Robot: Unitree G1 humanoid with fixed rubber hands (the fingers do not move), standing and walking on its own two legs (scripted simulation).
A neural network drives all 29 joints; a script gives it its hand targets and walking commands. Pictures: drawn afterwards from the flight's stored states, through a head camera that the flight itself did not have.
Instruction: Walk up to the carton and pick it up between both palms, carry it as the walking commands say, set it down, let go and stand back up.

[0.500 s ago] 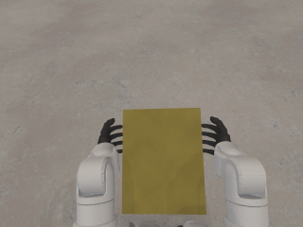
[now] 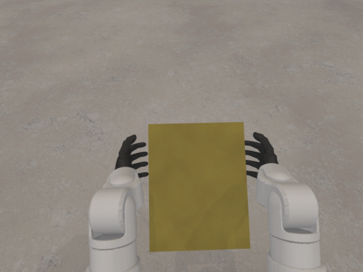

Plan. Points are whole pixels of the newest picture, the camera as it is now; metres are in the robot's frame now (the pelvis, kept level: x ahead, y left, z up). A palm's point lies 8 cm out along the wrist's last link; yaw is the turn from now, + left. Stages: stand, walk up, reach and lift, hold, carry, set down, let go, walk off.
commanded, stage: carry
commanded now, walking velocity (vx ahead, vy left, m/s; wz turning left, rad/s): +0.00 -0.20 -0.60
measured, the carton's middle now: (194, 179) +0.33 +0.02 +0.02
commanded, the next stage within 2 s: none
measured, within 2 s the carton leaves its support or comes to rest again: neither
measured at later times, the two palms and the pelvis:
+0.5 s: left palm (229, 199) +0.24 -0.04 +0.10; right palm out of the picture +0.19 -0.31 +0.12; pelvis -0.06 -0.11 +0.02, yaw -16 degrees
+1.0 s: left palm (361, 252) +0.16 -0.24 +0.09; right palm out of the picture +0.01 -0.47 +0.10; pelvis -0.15 -0.20 +0.00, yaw -32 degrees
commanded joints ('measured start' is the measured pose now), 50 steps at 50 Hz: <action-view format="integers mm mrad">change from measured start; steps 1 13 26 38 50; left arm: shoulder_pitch -259 -265 -342 -279 -254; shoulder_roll -983 -1042 -1015 -1049 -1004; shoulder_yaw -512 -483 -607 -445 -476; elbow -7 -56 -127 43 -48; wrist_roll -336 -321 -392 -325 -336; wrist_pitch -2 -96 -74 -66 -96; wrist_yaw -246 -264 -248 -270 -269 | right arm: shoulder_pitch -260 -388 -250 -426 -296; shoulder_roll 959 1107 990 1097 1084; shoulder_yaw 466 590 451 592 572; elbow -52 -94 -85 -53 -19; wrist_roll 316 430 327 405 387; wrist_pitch -4 -56 -64 -37 -64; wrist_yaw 213 251 229 252 241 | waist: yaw -25 -19 -53 -40 -19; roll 20 -178 200 -264 -200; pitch -308 -410 -304 -363 -390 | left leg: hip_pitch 33 -67 346 -243 -84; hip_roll -24 -293 28 -202 -365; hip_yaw -46 -166 -96 -216 -225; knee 217 216 -134 622 181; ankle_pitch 1 -195 698 -359 -211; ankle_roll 35 73 174 18 88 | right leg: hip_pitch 216 255 -212 279 248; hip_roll -47 -160 24 -248 -228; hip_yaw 78 374 0 319 532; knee -256 -232 309 -166 -324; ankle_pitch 179 293 -79 520 46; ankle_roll -31 -182 9 -140 -126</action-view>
